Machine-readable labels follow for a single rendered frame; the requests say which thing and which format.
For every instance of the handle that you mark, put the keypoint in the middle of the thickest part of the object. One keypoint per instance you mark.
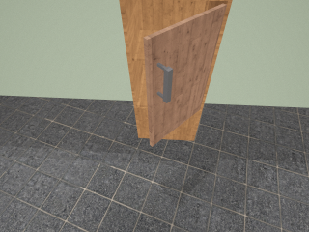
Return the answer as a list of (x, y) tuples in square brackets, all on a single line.
[(167, 83)]

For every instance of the cupboard door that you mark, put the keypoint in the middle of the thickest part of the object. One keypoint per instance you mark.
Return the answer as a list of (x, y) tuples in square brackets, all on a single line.
[(188, 48)]

